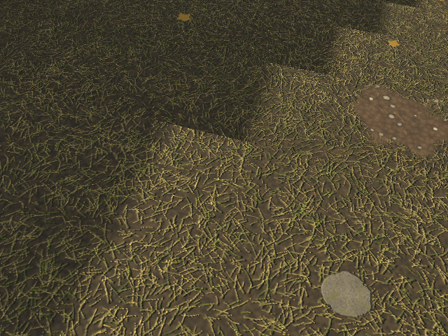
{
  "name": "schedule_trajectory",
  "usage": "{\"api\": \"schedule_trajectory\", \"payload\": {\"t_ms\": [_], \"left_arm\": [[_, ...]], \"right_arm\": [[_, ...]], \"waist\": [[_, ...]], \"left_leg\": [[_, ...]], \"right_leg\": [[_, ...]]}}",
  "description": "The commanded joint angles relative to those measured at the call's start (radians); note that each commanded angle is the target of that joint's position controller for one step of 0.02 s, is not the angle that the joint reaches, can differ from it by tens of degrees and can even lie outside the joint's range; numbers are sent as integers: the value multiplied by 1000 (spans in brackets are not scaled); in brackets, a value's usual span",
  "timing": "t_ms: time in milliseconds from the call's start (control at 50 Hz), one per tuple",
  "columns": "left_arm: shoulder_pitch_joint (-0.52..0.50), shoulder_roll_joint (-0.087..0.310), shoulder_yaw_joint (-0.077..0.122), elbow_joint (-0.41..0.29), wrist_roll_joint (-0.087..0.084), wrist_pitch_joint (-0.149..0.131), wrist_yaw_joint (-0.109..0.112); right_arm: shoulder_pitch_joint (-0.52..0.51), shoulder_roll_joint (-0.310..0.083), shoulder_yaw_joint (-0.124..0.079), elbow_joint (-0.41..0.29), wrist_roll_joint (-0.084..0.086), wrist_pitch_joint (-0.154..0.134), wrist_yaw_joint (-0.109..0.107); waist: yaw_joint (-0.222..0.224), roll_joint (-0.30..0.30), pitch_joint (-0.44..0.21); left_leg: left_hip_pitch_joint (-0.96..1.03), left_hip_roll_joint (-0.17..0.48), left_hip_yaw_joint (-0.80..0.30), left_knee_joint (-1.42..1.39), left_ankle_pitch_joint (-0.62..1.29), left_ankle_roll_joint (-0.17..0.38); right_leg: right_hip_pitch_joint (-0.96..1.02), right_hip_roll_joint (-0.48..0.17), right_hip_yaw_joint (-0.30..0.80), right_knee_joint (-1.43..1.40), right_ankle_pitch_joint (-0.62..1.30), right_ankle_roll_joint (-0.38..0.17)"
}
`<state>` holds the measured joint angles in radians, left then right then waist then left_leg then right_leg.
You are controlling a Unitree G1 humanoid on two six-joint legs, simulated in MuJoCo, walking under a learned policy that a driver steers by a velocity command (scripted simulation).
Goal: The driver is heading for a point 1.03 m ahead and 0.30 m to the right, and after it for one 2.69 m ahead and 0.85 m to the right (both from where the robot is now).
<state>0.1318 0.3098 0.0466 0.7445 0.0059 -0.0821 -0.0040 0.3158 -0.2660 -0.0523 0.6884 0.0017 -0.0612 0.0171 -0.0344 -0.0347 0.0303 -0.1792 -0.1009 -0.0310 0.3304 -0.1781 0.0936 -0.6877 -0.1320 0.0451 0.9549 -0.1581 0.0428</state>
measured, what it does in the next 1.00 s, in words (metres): walks ahead: right foot, then left foot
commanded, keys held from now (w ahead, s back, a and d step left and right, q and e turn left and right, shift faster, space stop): w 0.62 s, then w+e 0.38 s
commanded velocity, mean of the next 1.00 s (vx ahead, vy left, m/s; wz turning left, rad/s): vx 0.50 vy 0.00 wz -0.06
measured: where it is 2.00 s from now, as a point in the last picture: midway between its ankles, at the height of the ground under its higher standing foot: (282, 170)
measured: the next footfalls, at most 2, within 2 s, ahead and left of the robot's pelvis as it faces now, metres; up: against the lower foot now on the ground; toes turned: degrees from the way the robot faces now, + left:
right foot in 0.26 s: +0.33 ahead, -0.16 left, +0.00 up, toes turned +0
left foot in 0.78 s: +0.60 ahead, +0.10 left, +0.00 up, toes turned -1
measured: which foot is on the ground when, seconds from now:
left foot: down 0.00-0.26, up 0.28-0.76, down 0.78-1.00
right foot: up 0.00-0.24, down 0.26-0.78, up 0.80-1.00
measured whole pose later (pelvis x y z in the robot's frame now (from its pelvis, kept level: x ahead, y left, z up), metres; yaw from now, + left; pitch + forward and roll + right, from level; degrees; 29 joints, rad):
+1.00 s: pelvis +0.56 -0.01 +0.00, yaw -8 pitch +3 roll +1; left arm 0.25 0.25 0.01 0.85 0.08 -0.10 -0.08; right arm 0.37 -0.19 -0.01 0.81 -0.07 -0.10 -0.02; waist -0.03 -0.05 -0.01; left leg -0.17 -0.01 0.13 0.29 -0.17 0.04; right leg -0.66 -0.06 0.03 1.06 -0.18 -0.05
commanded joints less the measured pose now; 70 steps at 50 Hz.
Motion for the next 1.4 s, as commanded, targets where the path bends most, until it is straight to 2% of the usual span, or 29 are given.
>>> {"api": "schedule_trajectory", "payload": {"t_ms": [20, 160, 200, 240, 260, 280, 300, 320, 340, 380, 460, 660, 740, 760, 780, 800, 820, 840, 880, 920, 1040, 1160, 1240, 1300, 1320, 1340, 1360, 1380, 1400], "left_arm": [[-36, 47, 8, -52, 0, -7, -5], [-189, 59, 6, -110, -15, -26, -41], [-150, 73, 12, -107, -14, -30, -46], [37, 124, 41, -58, -7, -34, -38], [212, 185, 58, -30, 4, -34, -30], [303, 262, 80, -5, 9, -25, -30], [324, 174, 56, 0, -18, -21, -33], [258, 134, 43, -7, -21, -15, -27], [191, 116, 36, -20, -13, -8, -22], [114, 76, 19, -29, 5, -9, -24], [111, 97, 26, -8, -7, -25, -21], [257, 142, 39, 70, -31, 12, -4], [225, 166, 50, 75, -35, 33, 8], [224, 134, 38, 70, -28, 32, 8], [216, 65, 12, 37, -4, 27, 8], [351, -29, -14, 20, -21, 5, 4], [341, -3, -28, 76, 104, -46, -73], [215, 12, -6, 68, 82, -62, -79], [204, 7, -15, 66, 81, -64, -57], [185, -12, -26, 61, 84, -39, -66], [62, -52, -45, 44, 59, -14, -102], [-61, -19, -31, 1, 55, 10, -89], [-122, 7, -12, -29, 49, 5, -77], [75, 119, 44, 9, 21, -28, -45], [304, 148, 58, 56, 25, -23, -16], [523, 149, 47, 126, 33, -3, -9], [572, 166, 71, 181, 47, -24, -10], [478, 170, 79, 167, 28, -41, -12], [389, 96, 49, 158, 22, -47, -19]], "right_arm": [[-33, -160, -41, -51, 4, -20, -15], [73, -185, -49, 27, 16, -5, -17], [70, -193, -53, 38, 16, 5, -23], [41, -184, -47, 35, 13, 14, -26], [39, -144, -27, 14, -3, 13, -30], [178, -57, -2, 2, 7, -6, -25], [141, -114, -8, 14, 12, -23, -20], [41, -169, -24, -9, 34, -29, -13], [-30, -166, -20, -27, 30, -32, -14], [-52, -147, -26, -32, 8, -25, -17], [-36, -94, -14, -26, 3, -1, -24], [-336, -63, 0, -100, 16, -30, 12], [-220, -118, -27, -77, 11, -47, 18], [-83, -165, -50, -38, 3, -47, 10], [96, -240, -72, -18, -16, -44, -4], [131, -302, -83, 0, -18, -31, -3], [238, -82, -7, 21, -104, -51, -15], [145, -82, -8, 45, -83, -55, -14], [56, -5, 26, 46, -49, -51, -30], [-24, 14, 36, 30, -59, -53, -42], [19, -52, 14, 78, -105, -70, -19], [92, -82, 11, 161, -97, -74, 8], [138, -133, -10, 201, -87, -57, -6], [149, -156, -13, 213, -111, -56, -4], [255, -37, 32, 185, -139, -67, 5], [171, -49, 38, 164, -122, -70, 50], [-49, -35, 40, 124, -67, -64, 67], [-173, -54, 38, 93, -62, -72, 51], [-139, -99, 28, 83, -86, -73, 26]], "waist": [[7, 87, -29], [-50, 107, 25], [-23, 130, 9], [79, 125, -111], [150, 61, -261], [109, -211, -402], [145, -204, -417], [146, -124, -256], [124, -41, -162], [62, -32, -65], [25, -46, -44], [125, -23, 28], [27, -47, -29], [-35, -27, -128], [-103, 84, -295], [-39, 360, -415], [-128, 261, -369], [-97, 240, -64], [-19, 143, -104], [33, 127, -96], [22, 76, -27], [8, 100, 29], [3, 111, 42], [100, 96, -106], [115, -53, -373], [213, -78, -503], [291, -10, -254], [278, -35, -61], [200, -33, -105]], "left_leg": [[-29, 227, -118, -137, 288, 144], [155, 315, -175, -68, 220, 118], [205, 331, -186, -16, 326, 96], [180, 261, -128, 200, 608, 54], [18, 204, -82, 463, 451, 16], [-387, 32, -21, 858, -105, -72], [-527, 33, -135, 966, -398, -71], [-611, 92, -119, 1008, -334, -67], [-601, 145, -75, 968, -244, -64], [-514, 206, -60, 851, -143, -69], [-473, 230, -33, 720, -66, -104], [-434, 172, 6, 231, 224, -99], [-225, 125, 22, 129, 119, -54], [-6, 134, 22, 133, 132, -25], [294, 328, -170, 177, 163, 42], [575, 536, -592, 78, -20, 190], [572, 449, -658, -61, -528, 195], [382, 424, -515, -100, -499, 144], [211, 415, -327, -119, -207, 128], [91, 403, -208, -171, -11, 125], [61, 372, 93, -233, 288, 150], [160, 396, 199, -186, 373, 107], [327, 420, 237, -105, 572, 81], [180, 344, 326, 264, 852, -2], [-205, 271, 295, 593, 532, -103], [-438, 84, 179, 843, -358, -147], [-695, 86, -7, 961, -348, -95], [-774, 151, -63, 1002, -304, -84], [-662, 176, -89, 951, -264, -72]], "right_leg": [[60, 15, -14, -184, 213, 9], [44, 70, -18, -426, 205, -51], [98, 87, -32, -452, 119, -81], [380, 134, -81, -481, 125, -132], [677, -4, 58, -427, 205, -198], [1051, -232, 519, -498, 1, -368], [1083, -248, 701, -620, -166, -370], [965, -222, 558, -640, -230, -321], [818, -184, 442, -659, -180, -291], [601, -116, 309, -722, -26, -275], [500, -87, 176, -799, 141, -298], [622, -84, 76, -764, 183, -243], [656, -92, 115, -599, 336, -202], [594, -33, 77, -434, 389, -171], [404, 43, 24, -122, 151, -125], [40, 183, -6, 197, -410, -66], [-122, 192, 146, 222, -330, -121], [-246, 169, 88, 321, -239, -127], [-123, 61, 61, 269, -120, -148], [-21, 23, 69, 210, -78, -119], [-52, 14, -2, -85, 197, -76], [-5, 55, -39, -278, 281, -112], [43, 124, -96, -371, 113, -147], [506, 246, -137, -362, 169, -239], [1064, 82, 161, -284, 254, -421], [1297, -115, 607, -533, 110, -524], [1234, -113, 606, -622, -35, -416], [1010, -91, 517, -638, -81, -363], [852, -75, 478, -643, -13, -377]]}}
